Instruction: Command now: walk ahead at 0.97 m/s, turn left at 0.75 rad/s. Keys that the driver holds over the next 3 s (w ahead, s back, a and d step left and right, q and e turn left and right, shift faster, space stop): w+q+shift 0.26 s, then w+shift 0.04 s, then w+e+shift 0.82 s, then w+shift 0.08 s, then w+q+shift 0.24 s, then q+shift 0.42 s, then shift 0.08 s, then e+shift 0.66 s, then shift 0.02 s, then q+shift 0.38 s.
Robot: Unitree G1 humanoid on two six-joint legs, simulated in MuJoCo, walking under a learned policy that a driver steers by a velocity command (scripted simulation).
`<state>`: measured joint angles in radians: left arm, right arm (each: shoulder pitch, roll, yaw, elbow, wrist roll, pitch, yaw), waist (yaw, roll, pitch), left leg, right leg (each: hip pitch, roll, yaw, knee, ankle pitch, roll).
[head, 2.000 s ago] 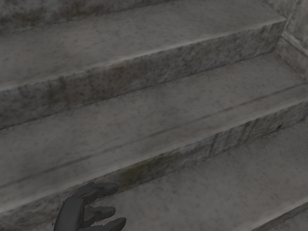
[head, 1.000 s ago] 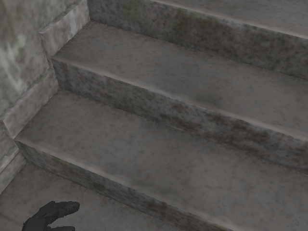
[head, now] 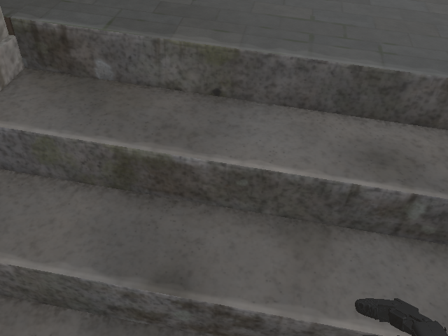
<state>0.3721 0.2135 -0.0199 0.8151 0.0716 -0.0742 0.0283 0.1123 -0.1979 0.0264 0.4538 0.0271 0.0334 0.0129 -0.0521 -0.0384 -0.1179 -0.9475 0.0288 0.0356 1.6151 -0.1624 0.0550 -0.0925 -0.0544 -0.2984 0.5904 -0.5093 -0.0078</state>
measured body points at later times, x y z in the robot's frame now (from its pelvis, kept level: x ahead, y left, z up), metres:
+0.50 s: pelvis +0.24 +0.03 +0.07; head +0.22 +0.05 +0.52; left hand +0.46 +0.26 +0.08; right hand +0.32 -0.19 -0.07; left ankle +0.09 +0.07 -0.68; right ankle +0.37 -0.03 -0.54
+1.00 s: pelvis +0.56 +0.10 +0.26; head +0.56 +0.07 +0.71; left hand +0.60 +0.34 +0.13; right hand +0.77 -0.12 +0.22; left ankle +0.64 +0.23 -0.38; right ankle +0.41 -0.01 -0.33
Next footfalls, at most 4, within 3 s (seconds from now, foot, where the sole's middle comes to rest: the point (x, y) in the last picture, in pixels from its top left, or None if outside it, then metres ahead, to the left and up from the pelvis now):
0.08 left None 0.12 0.09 -0.75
0.52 right None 0.40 -0.02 -0.59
0.90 left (118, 251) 0.68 0.24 -0.42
1.34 right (268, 136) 0.94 -0.16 -0.25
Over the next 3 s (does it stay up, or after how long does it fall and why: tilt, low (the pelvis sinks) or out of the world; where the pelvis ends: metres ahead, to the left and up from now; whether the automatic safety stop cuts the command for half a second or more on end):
stays up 1.37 -0.25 0.68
